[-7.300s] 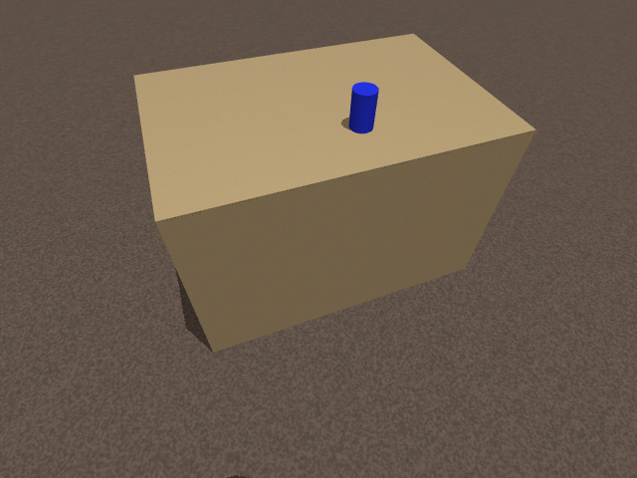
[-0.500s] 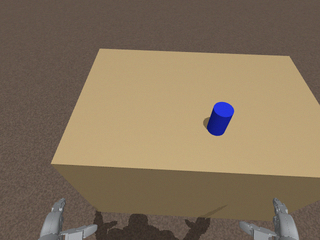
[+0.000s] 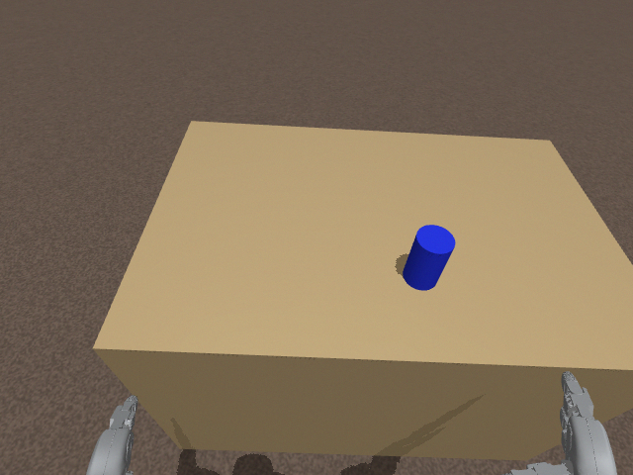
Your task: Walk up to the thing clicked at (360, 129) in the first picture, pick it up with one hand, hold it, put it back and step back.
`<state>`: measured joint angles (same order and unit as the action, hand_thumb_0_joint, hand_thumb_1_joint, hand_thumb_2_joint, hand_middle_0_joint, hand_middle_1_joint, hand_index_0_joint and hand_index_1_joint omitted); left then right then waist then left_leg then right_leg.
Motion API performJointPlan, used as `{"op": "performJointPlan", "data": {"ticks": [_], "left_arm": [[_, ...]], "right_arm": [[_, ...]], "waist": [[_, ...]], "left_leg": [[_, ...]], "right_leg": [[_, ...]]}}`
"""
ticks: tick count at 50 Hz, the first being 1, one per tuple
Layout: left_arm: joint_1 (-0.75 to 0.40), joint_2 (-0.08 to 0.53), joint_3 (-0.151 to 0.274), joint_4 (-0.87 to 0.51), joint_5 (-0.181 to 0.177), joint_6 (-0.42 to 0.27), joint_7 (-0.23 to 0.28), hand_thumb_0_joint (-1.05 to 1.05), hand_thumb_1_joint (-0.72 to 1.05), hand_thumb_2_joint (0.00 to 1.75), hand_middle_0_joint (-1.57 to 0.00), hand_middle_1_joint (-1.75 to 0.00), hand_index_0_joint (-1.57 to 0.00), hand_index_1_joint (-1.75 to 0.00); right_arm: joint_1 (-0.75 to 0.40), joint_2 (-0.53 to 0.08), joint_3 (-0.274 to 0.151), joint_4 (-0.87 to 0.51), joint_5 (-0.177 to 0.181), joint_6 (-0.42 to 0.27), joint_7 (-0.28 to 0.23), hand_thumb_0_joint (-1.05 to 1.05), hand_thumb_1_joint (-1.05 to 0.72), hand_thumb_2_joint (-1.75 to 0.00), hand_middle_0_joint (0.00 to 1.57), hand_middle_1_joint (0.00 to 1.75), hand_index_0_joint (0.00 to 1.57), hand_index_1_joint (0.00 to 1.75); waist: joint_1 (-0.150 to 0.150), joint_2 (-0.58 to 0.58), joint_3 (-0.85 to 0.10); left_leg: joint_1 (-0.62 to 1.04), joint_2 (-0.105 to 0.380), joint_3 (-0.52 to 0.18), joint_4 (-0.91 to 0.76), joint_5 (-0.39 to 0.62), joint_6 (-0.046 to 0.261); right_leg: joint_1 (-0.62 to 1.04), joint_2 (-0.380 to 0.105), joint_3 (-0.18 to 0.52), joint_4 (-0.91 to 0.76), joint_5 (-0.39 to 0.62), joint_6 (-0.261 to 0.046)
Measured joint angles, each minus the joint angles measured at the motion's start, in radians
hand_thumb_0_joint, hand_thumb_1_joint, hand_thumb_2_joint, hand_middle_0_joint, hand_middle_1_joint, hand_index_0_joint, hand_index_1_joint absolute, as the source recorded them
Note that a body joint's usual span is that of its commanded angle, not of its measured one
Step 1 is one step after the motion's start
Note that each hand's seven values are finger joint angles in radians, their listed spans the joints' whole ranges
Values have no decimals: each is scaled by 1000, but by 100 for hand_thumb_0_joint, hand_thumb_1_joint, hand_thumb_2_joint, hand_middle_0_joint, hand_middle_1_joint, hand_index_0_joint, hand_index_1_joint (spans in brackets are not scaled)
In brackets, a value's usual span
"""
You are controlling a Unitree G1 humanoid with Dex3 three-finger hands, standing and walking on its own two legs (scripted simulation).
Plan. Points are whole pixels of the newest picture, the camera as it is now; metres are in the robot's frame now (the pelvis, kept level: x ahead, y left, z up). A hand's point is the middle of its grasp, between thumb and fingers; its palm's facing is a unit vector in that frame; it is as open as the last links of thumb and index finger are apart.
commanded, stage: rise first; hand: right
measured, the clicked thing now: (427, 258) +0.49 -0.20 -0.07
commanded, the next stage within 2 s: go down in 0.74 s
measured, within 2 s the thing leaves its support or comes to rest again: neither
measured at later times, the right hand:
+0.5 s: hand (548, 439) +0.17 -0.25 +0.01, palm faces +0.28 +0.89 -0.35, open 17.3 cm
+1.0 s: hand (562, 432) +0.17 -0.25 +0.05, palm faces +0.30 +0.89 -0.34, open 17.3 cm
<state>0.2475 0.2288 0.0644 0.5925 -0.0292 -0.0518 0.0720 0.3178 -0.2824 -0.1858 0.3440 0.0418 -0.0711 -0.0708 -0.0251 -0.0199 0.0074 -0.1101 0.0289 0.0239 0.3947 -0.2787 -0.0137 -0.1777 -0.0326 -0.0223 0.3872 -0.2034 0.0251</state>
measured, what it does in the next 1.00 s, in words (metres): stands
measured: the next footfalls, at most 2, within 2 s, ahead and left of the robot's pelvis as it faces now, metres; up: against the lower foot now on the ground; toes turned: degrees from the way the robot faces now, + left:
none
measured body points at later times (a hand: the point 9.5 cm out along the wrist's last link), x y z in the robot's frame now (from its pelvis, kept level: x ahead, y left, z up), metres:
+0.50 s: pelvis -0.01 +0.00 +0.00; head -0.01 +0.01 +0.45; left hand +0.15 +0.26 -0.09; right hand +0.15 -0.30 +0.04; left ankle -0.04 +0.12 -0.74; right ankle +0.00 -0.14 -0.74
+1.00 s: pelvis -0.02 +0.00 +0.00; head -0.02 +0.02 +0.45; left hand +0.14 +0.26 -0.09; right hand +0.15 -0.30 +0.07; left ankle -0.04 +0.12 -0.74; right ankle +0.00 -0.14 -0.74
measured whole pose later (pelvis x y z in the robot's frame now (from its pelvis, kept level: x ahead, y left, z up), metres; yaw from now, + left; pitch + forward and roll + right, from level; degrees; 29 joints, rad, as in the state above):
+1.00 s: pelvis -0.02 +0.00 +0.00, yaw -1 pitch -2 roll +0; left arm 0.20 0.23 0.13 0.69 0.01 -0.10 0.04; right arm 0.43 -0.26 -0.25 0.01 0.04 -0.23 -0.01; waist -0.03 -0.04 0.03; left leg -0.10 0.03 0.03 0.41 -0.27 -0.01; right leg -0.17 -0.03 -0.01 0.40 -0.18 0.02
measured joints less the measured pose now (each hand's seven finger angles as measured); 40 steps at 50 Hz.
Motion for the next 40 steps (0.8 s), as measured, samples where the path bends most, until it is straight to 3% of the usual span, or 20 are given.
{"op": "performJointPlan", "data": {"ticks": [17, 40], "left_arm": [[-5, 10, 36, 6, 9, -5, -7, -1, -53, 6, -7, -6, -7, -7], [-21, -3, 64, 59, 16, -38, -19, -1, -54, 7, -7, -6, -6, -7]], "right_arm": [[77, 0, -10, -201, -5, -44, 16, -1, 50, -5, 5, 5, 5, 6], [124, 0, -20, -327, -7, -113, 30, -2, 51, -5, 5, 5, 6, 6]], "waist": [[-5, -1, 24], [-16, -15, 40]], "left_leg": [[31, 2, 4, -11, 9, -1], [37, 7, 4, -11, 23, -4]], "right_leg": [[31, 3, 3, -13, 11, -1], [37, 8, 3, -16, 27, -6]]}}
